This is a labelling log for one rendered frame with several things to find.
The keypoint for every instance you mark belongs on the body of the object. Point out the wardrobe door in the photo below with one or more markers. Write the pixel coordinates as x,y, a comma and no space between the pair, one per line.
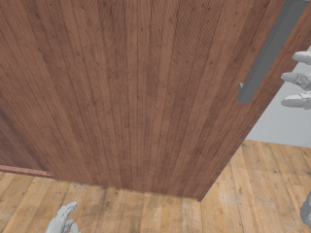
15,148
137,94

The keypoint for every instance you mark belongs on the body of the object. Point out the robot right upper arm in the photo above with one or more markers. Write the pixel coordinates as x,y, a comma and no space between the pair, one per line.
305,211

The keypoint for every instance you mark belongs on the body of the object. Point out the handle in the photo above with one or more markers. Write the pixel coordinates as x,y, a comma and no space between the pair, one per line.
279,34

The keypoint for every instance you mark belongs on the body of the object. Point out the left robot hand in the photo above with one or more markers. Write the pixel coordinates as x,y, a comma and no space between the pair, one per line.
59,224

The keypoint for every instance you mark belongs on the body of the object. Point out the right robot hand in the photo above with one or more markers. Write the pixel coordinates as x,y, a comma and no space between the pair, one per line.
301,100

